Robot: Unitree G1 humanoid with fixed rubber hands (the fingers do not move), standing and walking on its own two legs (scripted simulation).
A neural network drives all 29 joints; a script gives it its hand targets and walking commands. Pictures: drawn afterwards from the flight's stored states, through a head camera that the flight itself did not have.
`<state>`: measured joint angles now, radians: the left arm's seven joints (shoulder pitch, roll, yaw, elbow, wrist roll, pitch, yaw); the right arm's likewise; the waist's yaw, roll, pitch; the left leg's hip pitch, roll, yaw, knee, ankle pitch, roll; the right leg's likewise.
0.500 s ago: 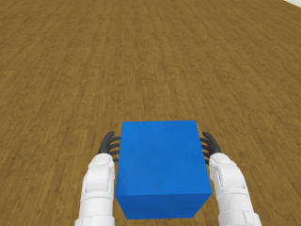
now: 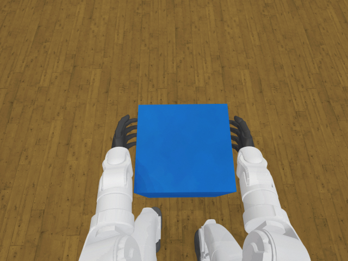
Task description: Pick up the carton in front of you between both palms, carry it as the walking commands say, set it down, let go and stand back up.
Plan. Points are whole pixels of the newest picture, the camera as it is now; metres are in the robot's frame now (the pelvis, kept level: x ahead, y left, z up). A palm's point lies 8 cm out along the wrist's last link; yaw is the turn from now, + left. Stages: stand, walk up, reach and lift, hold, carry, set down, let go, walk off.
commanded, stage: set down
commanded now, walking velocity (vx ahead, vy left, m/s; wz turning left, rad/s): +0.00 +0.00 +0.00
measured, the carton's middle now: (182, 157) +0.35 +0.00 -0.13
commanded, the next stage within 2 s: none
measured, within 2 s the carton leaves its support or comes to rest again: neither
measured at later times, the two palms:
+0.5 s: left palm (133, 150) +0.40 +0.15 -0.22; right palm (226, 148) +0.41 -0.15 -0.21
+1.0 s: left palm (138, 157) +0.42 +0.16 -0.38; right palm (213, 151) +0.45 -0.14 -0.37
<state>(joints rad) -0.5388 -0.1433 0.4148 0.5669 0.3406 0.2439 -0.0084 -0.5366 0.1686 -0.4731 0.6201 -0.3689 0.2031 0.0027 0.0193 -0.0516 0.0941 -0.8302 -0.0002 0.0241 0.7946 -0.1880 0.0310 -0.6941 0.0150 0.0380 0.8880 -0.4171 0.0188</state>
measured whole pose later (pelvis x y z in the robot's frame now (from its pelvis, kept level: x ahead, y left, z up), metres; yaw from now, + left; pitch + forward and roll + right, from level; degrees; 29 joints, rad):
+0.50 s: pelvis -0.02 -0.03 -0.14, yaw -3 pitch +38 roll -3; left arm -0.73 -0.02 0.41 0.65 0.20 0.16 0.01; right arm -0.75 0.10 -0.38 0.71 -0.15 0.14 -0.11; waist 0.05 -0.05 -0.17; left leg -1.71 0.01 -0.09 1.38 -0.34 -0.04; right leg -1.56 0.09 -0.03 1.48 -0.59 -0.02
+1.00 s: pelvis -0.04 -0.01 -0.25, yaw -5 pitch +46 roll -3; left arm -0.94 0.02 0.40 0.65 0.12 0.18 0.09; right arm -1.04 -0.07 -0.28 0.82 -0.07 0.15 -0.11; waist 0.07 -0.05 -0.07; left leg -2.18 0.01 -0.06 1.76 -0.37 -0.02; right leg -2.02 0.10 0.00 1.89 -0.67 0.02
